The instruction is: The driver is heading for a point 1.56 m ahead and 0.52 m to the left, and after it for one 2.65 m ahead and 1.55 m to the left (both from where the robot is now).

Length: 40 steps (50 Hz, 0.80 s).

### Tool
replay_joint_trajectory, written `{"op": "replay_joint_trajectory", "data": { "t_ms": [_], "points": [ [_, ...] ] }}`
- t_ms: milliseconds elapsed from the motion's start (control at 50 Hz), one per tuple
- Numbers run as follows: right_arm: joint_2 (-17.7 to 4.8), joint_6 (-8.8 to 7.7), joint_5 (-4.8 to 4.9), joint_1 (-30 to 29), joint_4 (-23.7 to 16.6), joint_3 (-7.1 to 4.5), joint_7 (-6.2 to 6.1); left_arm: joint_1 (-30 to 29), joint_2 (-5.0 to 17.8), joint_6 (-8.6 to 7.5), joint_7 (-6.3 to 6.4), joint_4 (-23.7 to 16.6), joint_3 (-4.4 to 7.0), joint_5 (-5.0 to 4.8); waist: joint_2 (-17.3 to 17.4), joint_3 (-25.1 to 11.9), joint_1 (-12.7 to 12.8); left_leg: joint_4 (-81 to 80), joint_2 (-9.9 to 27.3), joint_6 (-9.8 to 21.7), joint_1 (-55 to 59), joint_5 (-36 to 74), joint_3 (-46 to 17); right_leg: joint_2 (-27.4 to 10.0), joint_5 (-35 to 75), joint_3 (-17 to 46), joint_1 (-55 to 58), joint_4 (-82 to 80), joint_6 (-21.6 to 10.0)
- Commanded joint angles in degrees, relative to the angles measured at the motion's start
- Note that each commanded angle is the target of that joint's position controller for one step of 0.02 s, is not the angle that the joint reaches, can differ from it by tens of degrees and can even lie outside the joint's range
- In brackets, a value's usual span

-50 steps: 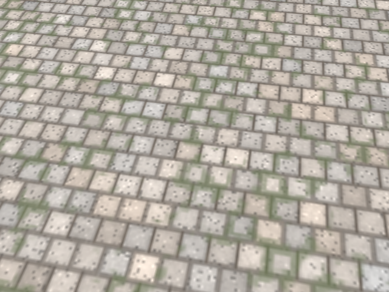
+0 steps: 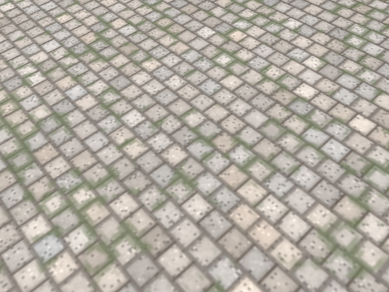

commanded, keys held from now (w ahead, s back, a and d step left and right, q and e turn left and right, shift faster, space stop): w+q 0.60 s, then w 0.40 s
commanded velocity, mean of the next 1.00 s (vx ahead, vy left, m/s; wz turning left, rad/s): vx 0.43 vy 0.00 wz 0.47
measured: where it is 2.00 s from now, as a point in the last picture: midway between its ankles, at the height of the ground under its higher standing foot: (106, 174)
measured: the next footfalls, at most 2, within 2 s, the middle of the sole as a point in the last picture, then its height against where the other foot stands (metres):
left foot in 0.24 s outside the picture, level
right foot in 0.70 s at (197, 286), level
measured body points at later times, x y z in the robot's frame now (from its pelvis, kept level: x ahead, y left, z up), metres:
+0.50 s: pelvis +0.15 +0.10 +0.00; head +0.17 +0.13 +0.45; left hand +0.26 +0.41 -0.10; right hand +0.27 -0.16 -0.10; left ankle +0.06 +0.16 -0.75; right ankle +0.32 -0.03 -0.68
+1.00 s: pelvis +0.43 +0.16 +0.00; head +0.46 +0.17 +0.45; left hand +0.33 +0.42 -0.12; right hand +0.71 +0.01 -0.09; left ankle +0.45 +0.35 -0.68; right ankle +0.45 +0.06 -0.75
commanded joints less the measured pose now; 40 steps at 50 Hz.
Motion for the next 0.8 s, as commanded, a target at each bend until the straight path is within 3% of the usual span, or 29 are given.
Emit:
{"op": "replay_joint_trajectory", "data": {
  "t_ms": [20,80,160,200,220,240,260,280,300,320,340,360,420,460,520,600,640,660,680,700,720,740,760,780,800],
  "points": [
    [-2.6,-1.83,-0.09,-7.6,-7.5,0.02,0.65,2.4,11.4,-1.19,0.46,-2.9,2.56,-0.20,-11.5,-2.4,3.7,-6.6,3.4,-0.5,-10.1,1.4,1.0,-15.0,-9.9,13.6,12.3,-12.5,-10.4],
    [-1.3,-2.68,-0.27,-7.8,-8.3,0.83,1.49,2.7,13.1,-1.97,-0.41,-3.3,3.19,-0.54,-11.6,-1.2,3.7,-14.2,4.8,1.0,-4.8,1.9,3.3,-15.7,-9.3,9.5,9.4,-13.6,-9.8],
    [-1.7,-2.85,0.02,-5.8,-8.0,0.88,2.41,2.6,14.2,-2.65,-2.35,-3.5,3.75,-1.46,-11.3,0.4,2.4,-22.7,4.2,3.8,4.9,1.8,6.6,-15.9,-8.1,4.6,4.3,-12.7,-9.0],
    [-1.7,-2.70,0.05,-1.9,-6.8,0.62,2.62,1.4,14.2,-2.35,-3.10,-3.5,3.72,-2.36,-9.7,0.1,-0.6,-29.3,2.7,5.8,12.1,4.7,8.9,-15.9,-8.5,2.0,1.7,-8.7,-7.7],
    [-2.5,-2.58,0.04,2.2,-5.1,-0.02,2.47,1.3,13.1,-2.29,-3.25,-3.5,3.36,-2.32,-8.2,-1.3,-2.6,-31.4,0.6,6.9,19.4,5.3,10.5,-14.6,-6.1,-0.4,-1.7,-3.5,-6.5],
    [-5.4,-2.47,0.55,9.6,-3.0,-1.76,1.99,2.1,10.3,-2.44,-3.38,-3.4,2.36,-1.44,-4.3,-4.8,-5.9,-32.8,-0.6,9.0,30.4,4.4,8.7,-11.9,-0.6,-4.7,-6.6,8.4,-4.3],
    [-11.6,-2.62,0.63,18.2,-1.7,-3.51,1.13,-0.1,5.5,-2.84,-3.50,-5.8,0.68,0.92,11.0,-6.9,-8.7,-38.6,12.3,14.1,40.9,3.6,-12.3,-5.9,-11.4,-9.6,-20.8,33.2,0.4],
    [-15.3,-4.30,0.09,16.9,-4.1,-3.24,1.90,-3.7,5.0,-4.54,-3.32,-10.5,0.38,0.34,17.1,-8.3,-7.2,-49.1,21.6,24.8,45.2,-10.4,-41.8,3.0,-21.9,-0.1,-40.1,46.6,2.0],
    [-9.8,-5.83,-0.18,15.6,-4.3,-1.79,2.52,-6.2,10.1,-5.99,-3.78,-10.8,1.37,-1.75,9.0,-5.2,-8.2,-50.7,22.0,24.7,43.9,-10.2,-38.7,-1.0,-18.1,5.4,-44.3,51.1,0.6],
    [-6.9,-6.65,-0.55,13.5,-4.4,-0.73,2.53,-5.3,11.0,-6.86,-4.29,-10.5,1.57,-2.23,8.2,-2.7,-6.1,-49.4,19.9,22.8,40.9,-4.9,-32.3,-2.9,-12.5,5.7,-43.6,48.9,-0.9],
    [-5.3,-6.78,-0.59,10.6,-5.1,-0.20,2.42,-3.7,11.0,-7.10,-4.33,-8.9,1.64,-1.09,3.6,-1.1,-4.2,-48.7,16.9,20.7,36.8,0.9,-26.0,-4.6,-8.0,5.9,-40.2,45.3,-0.9],
    [-4.7,-6.59,-0.62,8.0,-5.7,0.17,2.09,-3.5,11.1,-7.13,-4.35,-8.6,1.85,0.23,2.8,-0.4,-2.8,-49.1,14.8,19.4,33.1,7.0,-21.6,-5.2,-4.5,5.9,-36.8,40.3,-0.4],
    [-5.7,-6.65,-0.87,7.2,-6.2,0.10,0.76,-4.0,9.0,-6.26,-4.75,-8.6,1.47,0.73,1.8,-0.9,-1.3,-50.6,12.0,18.6,28.5,20.4,-15.4,-3.2,3.1,4.1,-31.1,32.5,2.1],
    [-6.3,-6.64,-0.48,8.4,-5.4,-0.19,-0.07,-7.5,7.0,-5.89,-4.57,-9.8,0.66,0.66,1.0,0.1,-2.0,-50.5,10.0,17.5,25.8,22.1,-12.0,-1.4,9.0,3.8,-28.9,23.4,3.4],
    [-6.9,-6.48,-0.10,11.2,-3.7,-0.54,-0.71,-13.7,5.3,-6.00,-5.06,-11.8,-0.33,0.01,2.8,1.5,-4.2,-50.4,8.3,15.6,21.6,19.9,-10.3,1.3,16.7,3.0,-23.1,12.4,3.8],
    [-6.7,-6.23,0.60,13.4,-1.6,-0.80,-0.95,-16.1,7.1,-6.46,-5.51,-13.5,0.13,-0.55,3.3,2.3,-4.3,-47.6,10.7,14.1,24.1,18.3,-14.6,1.6,18.2,5.8,-19.7,6.4,2.1],
    [-6.3,-5.76,0.22,13.4,-0.9,-0.87,-1.15,-13.8,8.0,-6.81,-5.66,-13.0,0.51,-0.44,4.6,1.7,-3.5,-45.2,12.3,13.4,28.0,22.7,-15.2,1.3,15.2,5.4,-18.2,5.7,0.7],
    [-6.0,-5.46,-0.03,13.4,-0.6,-0.85,-1.10,-11.8,8.7,-6.98,-5.62,-12.5,0.92,-0.32,5.5,0.6,-2.7,-42.7,12.3,12.9,29.6,28.9,-15.2,1.9,12.5,4.2,-15.4,5.6,-0.3],
    [-5.5,-5.20,-0.32,13.0,-0.7,-0.60,-0.98,-7.3,9.9,-7.08,-5.31,-11.4,1.75,-0.15,6.0,-2.5,-0.4,-36.9,10.5,11.9,30.2,38.8,-13.7,3.4,11.3,2.0,-8.7,4.4,-1.9],
    [-4.2,-5.03,-0.75,12.5,-1.1,0.08,-0.76,-0.3,11.6,-7.05,-4.97,-10.2,2.57,0.21,5.5,-8.4,3.1,-26.7,7.4,10.1,26.9,42.0,-11.4,1.7,12.3,2.3,3.2,5.5,-4.1],
    [-1.2,-4.99,-1.91,13.2,-2.4,1.39,-0.74,9.4,14.6,-6.84,-4.59,-9.6,2.98,1.10,-1.1,-18.0,6.2,-9.3,3.0,8.1,16.3,26.6,-9.4,-8.7,10.9,14.8,20.5,8.1,-8.1],
    [3.8,-5.72,0.46,24.1,-2.1,2.56,-0.43,12.9,17.2,-6.38,-5.37,-6.6,3.75,1.18,-23.4,-25.2,0.3,9.9,-5.4,4.4,-3.4,-12.3,-7.7,-20.6,-4.5,45.4,36.1,-1.2,-17.3],
    [-2.5,-6.09,1.23,20.7,-0.7,1.76,-0.41,11.5,11.1,-6.33,-5.51,-7.3,2.31,-0.60,-15.4,-19.3,2.6,15.1,-2.2,4.4,-9.2,-11.5,-10.5,-19.3,-15.1,47.9,32.4,-5.9,-15.4],
    [-5.2,-6.26,1.40,12.9,-1.9,1.00,-0.20,8.1,8.5,-5.97,-5.03,-7.6,1.64,-0.78,-9.9,-10.7,3.6,15.1,0.0,4.6,-11.2,-6.5,-8.4,-17.5,-13.8,37.5,24.1,-6.5,-13.4],
    [-4.9,-6.51,0.54,8.4,-3.0,1.23,-0.37,5.2,8.2,-5.65,-4.76,-7.9,1.32,-0.09,-4.7,-6.4,2.4,13.0,2.5,4.8,-9.4,-2.5,-6.2,-15.5,-7.5,31.2,15.9,-7.3,-12.4]
  ]
}}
